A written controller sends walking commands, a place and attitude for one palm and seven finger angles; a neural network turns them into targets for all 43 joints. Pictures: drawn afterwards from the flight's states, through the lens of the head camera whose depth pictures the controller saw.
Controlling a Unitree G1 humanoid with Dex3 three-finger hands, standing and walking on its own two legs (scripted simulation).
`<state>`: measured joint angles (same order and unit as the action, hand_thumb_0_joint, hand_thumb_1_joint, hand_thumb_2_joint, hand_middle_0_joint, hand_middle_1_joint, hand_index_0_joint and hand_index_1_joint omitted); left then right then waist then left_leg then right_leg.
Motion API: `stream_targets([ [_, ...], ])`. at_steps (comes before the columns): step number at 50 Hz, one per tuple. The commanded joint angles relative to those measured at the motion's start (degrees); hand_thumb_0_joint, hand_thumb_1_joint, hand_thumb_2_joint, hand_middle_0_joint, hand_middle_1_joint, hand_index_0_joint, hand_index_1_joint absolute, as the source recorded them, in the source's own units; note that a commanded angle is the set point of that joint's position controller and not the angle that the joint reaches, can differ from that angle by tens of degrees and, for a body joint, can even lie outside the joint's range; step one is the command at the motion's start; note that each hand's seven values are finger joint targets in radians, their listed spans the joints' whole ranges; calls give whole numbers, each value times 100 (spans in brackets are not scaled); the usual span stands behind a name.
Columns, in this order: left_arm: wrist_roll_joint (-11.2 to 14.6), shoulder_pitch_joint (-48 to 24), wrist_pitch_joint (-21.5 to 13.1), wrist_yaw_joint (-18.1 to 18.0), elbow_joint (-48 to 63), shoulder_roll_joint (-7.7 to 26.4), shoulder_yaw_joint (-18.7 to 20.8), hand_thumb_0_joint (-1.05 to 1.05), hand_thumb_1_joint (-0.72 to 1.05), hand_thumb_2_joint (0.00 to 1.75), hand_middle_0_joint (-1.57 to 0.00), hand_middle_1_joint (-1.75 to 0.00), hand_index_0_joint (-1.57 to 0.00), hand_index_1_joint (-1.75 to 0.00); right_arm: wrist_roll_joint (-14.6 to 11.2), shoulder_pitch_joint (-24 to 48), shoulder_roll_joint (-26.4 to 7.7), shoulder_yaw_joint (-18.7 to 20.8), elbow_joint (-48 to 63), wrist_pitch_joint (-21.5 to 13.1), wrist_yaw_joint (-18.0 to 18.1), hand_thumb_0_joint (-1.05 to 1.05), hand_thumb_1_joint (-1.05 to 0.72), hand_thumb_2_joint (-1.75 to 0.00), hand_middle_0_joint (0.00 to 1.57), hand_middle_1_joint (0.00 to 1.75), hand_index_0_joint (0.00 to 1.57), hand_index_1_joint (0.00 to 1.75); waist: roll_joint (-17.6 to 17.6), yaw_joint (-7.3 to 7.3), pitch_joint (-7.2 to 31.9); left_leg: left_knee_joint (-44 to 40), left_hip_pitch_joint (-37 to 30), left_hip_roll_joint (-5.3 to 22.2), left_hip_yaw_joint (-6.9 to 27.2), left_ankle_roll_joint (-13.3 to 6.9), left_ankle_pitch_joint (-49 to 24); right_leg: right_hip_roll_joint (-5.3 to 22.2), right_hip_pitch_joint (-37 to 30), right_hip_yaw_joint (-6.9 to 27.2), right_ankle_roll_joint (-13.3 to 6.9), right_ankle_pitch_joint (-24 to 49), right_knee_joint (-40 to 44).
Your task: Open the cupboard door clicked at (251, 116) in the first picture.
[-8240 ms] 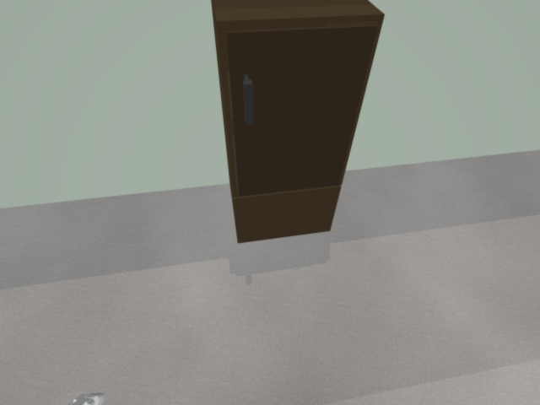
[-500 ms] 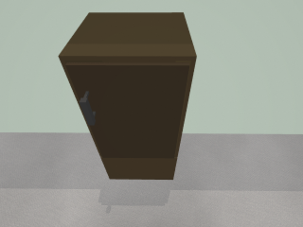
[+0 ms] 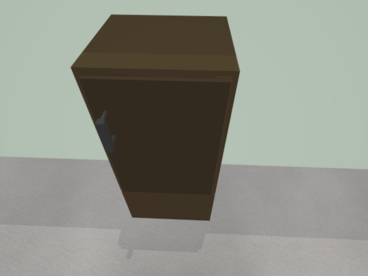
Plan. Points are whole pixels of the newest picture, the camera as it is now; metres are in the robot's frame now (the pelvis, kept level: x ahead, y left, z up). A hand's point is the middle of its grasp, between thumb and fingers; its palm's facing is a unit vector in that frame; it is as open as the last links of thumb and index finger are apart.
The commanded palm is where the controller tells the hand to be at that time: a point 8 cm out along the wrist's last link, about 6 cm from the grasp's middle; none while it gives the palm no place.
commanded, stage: look again from close up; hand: left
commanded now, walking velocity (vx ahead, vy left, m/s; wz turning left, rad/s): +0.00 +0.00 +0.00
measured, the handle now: (107, 131) +0.52 +0.27 -0.02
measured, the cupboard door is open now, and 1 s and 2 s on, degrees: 0 0 0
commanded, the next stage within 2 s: shuffle to correct the standing spot in 0.30 s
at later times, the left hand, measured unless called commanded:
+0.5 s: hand out of the picture -0.01 +0.15 -0.17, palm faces +0.06 -0.98 -0.19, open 7.4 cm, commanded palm none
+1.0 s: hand out of the picture -0.02 +0.28 -0.19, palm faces +0.11 -0.96 -0.27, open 7.4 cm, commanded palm none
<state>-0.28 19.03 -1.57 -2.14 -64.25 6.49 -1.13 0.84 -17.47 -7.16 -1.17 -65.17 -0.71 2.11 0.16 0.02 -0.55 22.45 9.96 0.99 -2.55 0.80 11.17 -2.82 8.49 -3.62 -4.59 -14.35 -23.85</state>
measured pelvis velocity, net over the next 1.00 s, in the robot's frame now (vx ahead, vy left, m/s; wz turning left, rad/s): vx -0.03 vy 0.07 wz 0.04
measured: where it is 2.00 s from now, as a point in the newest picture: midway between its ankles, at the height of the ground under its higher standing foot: outside the picture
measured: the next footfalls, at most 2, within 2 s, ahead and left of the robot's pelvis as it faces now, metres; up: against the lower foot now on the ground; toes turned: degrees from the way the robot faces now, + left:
left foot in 0.92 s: +0.02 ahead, +0.20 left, +0.00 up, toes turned +2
right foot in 1.16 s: -0.01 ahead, -0.02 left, +0.00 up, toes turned -1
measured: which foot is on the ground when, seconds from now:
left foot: down 0.00-0.58, up 0.60-0.90, down 0.92-1.00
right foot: down 0.00-0.92, up 0.94-1.00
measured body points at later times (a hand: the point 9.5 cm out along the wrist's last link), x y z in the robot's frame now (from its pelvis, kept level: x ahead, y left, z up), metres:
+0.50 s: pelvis +0.01 -0.01 +0.00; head +0.01 -0.02 +0.45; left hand -0.01 +0.20 -0.16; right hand +0.00 -0.21 -0.17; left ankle +0.01 +0.13 -0.74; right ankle -0.01 -0.06 -0.74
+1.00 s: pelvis -0.03 +0.07 -0.02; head -0.02 +0.08 +0.43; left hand -0.03 +0.33 -0.17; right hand +0.05 -0.16 -0.16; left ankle +0.00 +0.21 -0.74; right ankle -0.02 -0.05 -0.73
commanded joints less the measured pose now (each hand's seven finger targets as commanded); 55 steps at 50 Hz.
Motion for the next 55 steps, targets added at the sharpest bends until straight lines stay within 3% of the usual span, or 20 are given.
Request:
stream_targets([
  [1, -21, 441, -50, -19, 163, 564, 104, 0, 90, 90, -20, -30, -20, -30, -15, -397, -439, 75, 123, -78, 16, 0, -90, -90, 20, 30, 20, 30, -93, 4, -455, -282, 90, 418, 377, -183, -355, 877, 392, 912, 138, 418, 755],
  [10, -20, 466, -59, -31, 184, 567, 128, 0, 90, 90, -20, -30, -20, -30, -16, -448, -424, 73, 102, -93, 32, 0, -90, -90, 20, 30, 20, 30, -79, 28, -370, -248, 77, 436, 341, -173, -542, 893, 200, 843, 161, 971, 658],
  [20, -21, 503, -57, -29, 149, 556, 137, 0, 90, 90, -20, -30, -20, -30, -14, -437, -401, 67, 89, -91, 46, 0, -90, -90, 20, 30, 20, 30, -65, 39, -392, -240, 30, 441, 346, -174, -577, 876, 192, 853, 167, 1035, 657],
  [25, -44, 448, -9, -103, 298, 775, 265, 0, 90, 90, -20, -30, -20, -30, -28, -413, -461, 132, 252, 21, 36, 0, -90, -90, 20, 30, 20, 30, -77, 88, -244, 48, 293, 361, 219, -96, -595, 1230, -13, 1037, 107, 2084, 272],
  [29, -77, 424, 52, -139, 388, 1025, 412, 0, 90, 90, -20, -30, -20, -30, -12, -308, -506, 244, 482, 167, 12, 0, -90, -90, 20, 30, 20, 30, -596, 132, -249, 749, 761, 121, -48, 12, 259, 1842, -118, 1538, -141, 2653, 323],
  [31, -110, 491, 78, -150, 411, 1063, 461, 0, 90, 90, -20, -30, -20, -30, -5, -84, -539, 310, 625, 225, -3, 0, -90, -90, 20, 30, 20, 30, -828, 245, -385, 1488, 1189, 75, 8, 30, 1175, 2241, -131, 1843, -533, 3037, 430],
  [33, -146, 495, 103, -168, 470, 1117, 534, 0, 90, 90, -20, -30, -20, -30, -10, 70, -563, 369, 757, 254, -18, 0, -90, -90, 20, 30, 20, 30, -699, 286, -453, 2303, 1500, 81, 217, 27, 1589, 2559, -50, 2068, -976, 3131, 456],
  [35, -168, 321, 114, -149, 583, 1216, 600, 0, 90, 90, -20, -30, -20, -30, -6, 199, -543, 392, 861, 267, -69, 0, -90, -90, 20, 30, 20, 30, -601, 266, -431, 2695, 1682, 46, 344, 60, 1626, 2458, -64, 1793, -1023, 3176, 380],
  [38, -190, 119, 130, -134, 722, 1366, 673, 0, 90, 90, -20, -30, -20, -30, -17, 301, -529, 419, 1012, 266, -130, 0, -90, -90, 20, 30, 20, 30, -789, 236, -272, 2351, 1452, 50, 316, 114, 1452, 2389, 76, 1533, -857, 3064, 184],
  [42, -171, -154, 190, -53, 830, 1557, 712, 0, 90, 90, -20, -30, -20, -30, -17, 91, -548, 431, 1030, 236, -159, 0, -90, -90, 20, 30, 20, 30, -878, 95, -18, 1059, 373, -218, -164, 140, 505, 2001, 680, 1189, -386, 2026, -103],
  [43, -178, -274, 222, -46, 874, 1427, 675, 0, 90, 90, -20, -30, -20, -30, -23, -150, -487, 414, 968, 181, -149, 0, -90, -90, 20, 30, 20, 30, -976, -67, -45, 462, -148, -172, -190, 97, 80, 1746, 1063, 1018, -186, 1367, -310],
  [44, -159, -270, 267, -29, 900, 1202, 592, 0, 90, 90, -20, -30, -20, -30, -15, -352, -670, 416, 900, 117, -125, 0, -90, -90, 20, 30, 20, 30, -379, -123, 73, 118, -615, 120, -14, 15, -233, 1300, 1373, 740, 41, 432, -769],
  [45, -125, -105, 314, -4, 975, 822, 498, 0, 90, 90, -20, -30, -20, -30, 43, -335, -1033, 480, 940, 56, -105, 0, -90, -90, 20, 30, 20, 30, 994, -52, 14, -383, -463, 1152, 1313, -362, -272, 657, 1864, 275, 376, -1144, -1407],
  [46, -107, -74, 302, -15, 1024, 628, 435, 0, 90, 90, -20, -30, -20, -30, 81, -302, -1305, 482, 1054, 48, -93, 0, -90, -90, 20, 30, 20, 30, 1256, -86, -96, -959, 393, 1830, 2089, -876, 248, 438, 1617, 196, 464, -1884, -2188],
  [47, -124, -80, 256, 20, 1042, 691, 416, 0, 90, 90, -20, -30, -20, -30, 115, -48, -1394, 477, 1110, 20, -98, 0, -90, -90, 20, 30, 20, 30, 739, -10, -205, -1150, 1151, 1818, 2249, -1075, 1331, 485, 1270, 336, 382, -1725, -2437],
  [48, -145, -26, 276, 27, 881, 602, 408, 0, 90, 90, -20, -30, -20, -30, 136, 221, -1288, 450, 1079, -20, -81, 0, -90, -90, 20, 30, 20, 30, 1132, 106, -234, -1350, 1231, 1694, 2276, -1049, 1830, 477, 1309, 425, 354, -1572, -2650],
  [49, -148, 85, 284, 75, 762, 598, 377, 0, 90, 90, -20, -30, -20, -30, 130, 339, -1092, 387, 1064, -12, -67, 0, -90, -90, 20, 30, 20, 30, 1088, 95, -260, -1367, 1256, 1596, 2128, -992, 2087, 539, 1260, 442, 343, -1327, -2763],
  [51, -151, 191, 269, 156, 671, 539, 342, 0, 90, 90, -20, -30, -20, -30, 147, 381, -1110, 384, 1039, 22, -52, 0, -90, -90, 20, 30, 20, 30, 911, 83, -452, -1324, 1287, 1483, 1838, -941, 2128, 493, 1239, 285, 344, -1272, -2553],
  [53, -167, 120, 240, 209, 705, 539, 330, 0, 90, 90, -20, -30, -20, -30, 166, 178, -1140, 440, 968, 35, -32, 0, -90, -90, 20, 30, 20, 30, 725, -34, -397, -1152, 916, 1471, 1703, -933, 1811, 419, 1284, 172, 347, -1321, -2049],
  [55, -144, 242, 224, 230, 711, 501, 329, 0, 90, 90, -20, -30, -20, -30, 164, 50, -1235, 480, 907, 62, -16, 0, -90, -90, 20, 30, 20, 30, 555, -28, -287, -915, 941, 1425, 1580, -859, 1694, 358, 827, 130, 336, -1101, -1192],
])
